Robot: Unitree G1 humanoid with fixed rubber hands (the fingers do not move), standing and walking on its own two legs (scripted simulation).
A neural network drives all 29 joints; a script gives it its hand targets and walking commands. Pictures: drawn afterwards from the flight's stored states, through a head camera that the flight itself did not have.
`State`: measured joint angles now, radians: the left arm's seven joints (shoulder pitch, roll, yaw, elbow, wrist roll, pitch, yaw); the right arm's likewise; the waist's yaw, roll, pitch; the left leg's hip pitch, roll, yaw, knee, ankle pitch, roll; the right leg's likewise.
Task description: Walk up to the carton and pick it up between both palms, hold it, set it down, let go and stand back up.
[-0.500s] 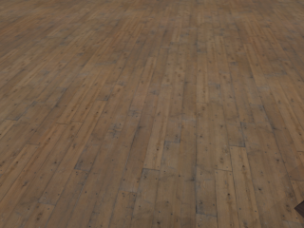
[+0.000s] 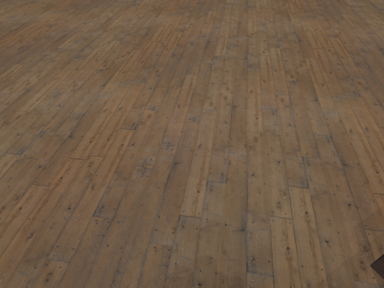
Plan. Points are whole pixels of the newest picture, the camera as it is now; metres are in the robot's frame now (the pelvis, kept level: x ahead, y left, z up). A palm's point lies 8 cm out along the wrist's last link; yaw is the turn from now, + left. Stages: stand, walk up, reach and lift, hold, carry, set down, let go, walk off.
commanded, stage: stand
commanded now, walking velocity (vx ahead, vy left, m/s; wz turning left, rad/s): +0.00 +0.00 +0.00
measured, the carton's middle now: out of the picture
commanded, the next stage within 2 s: walk up in 1.24 s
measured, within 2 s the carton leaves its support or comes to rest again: neither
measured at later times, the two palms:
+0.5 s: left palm out of the picture -0.03 +0.20 -0.15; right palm out of the picture -0.04 -0.19 -0.15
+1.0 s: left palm out of the picture -0.03 +0.21 -0.15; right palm out of the picture -0.05 -0.18 -0.15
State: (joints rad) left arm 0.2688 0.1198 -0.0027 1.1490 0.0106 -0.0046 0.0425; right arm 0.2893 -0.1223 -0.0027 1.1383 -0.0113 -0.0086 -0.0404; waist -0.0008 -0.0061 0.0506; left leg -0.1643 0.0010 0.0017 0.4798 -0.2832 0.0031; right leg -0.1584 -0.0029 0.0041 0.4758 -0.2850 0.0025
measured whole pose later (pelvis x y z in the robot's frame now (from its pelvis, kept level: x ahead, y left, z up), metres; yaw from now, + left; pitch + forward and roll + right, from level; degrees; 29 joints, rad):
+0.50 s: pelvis +0.00 +0.01 +0.00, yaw +0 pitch -2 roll +0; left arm 0.28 0.10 -0.01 1.21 0.01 0.00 0.05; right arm 0.30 -0.10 0.00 1.19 -0.01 -0.01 -0.05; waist 0.01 -0.01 0.05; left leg -0.15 -0.01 0.01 0.45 -0.26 0.01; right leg -0.15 -0.01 0.02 0.45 -0.27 0.01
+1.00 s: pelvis -0.01 +0.01 +0.00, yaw -1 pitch -2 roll +0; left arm 0.28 0.10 0.00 1.21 0.01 0.00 0.05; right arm 0.32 -0.09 0.00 1.18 -0.01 -0.02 -0.05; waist 0.00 -0.01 0.04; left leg -0.15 -0.02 0.02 0.44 -0.25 0.02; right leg -0.16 -0.02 0.02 0.44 -0.25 0.03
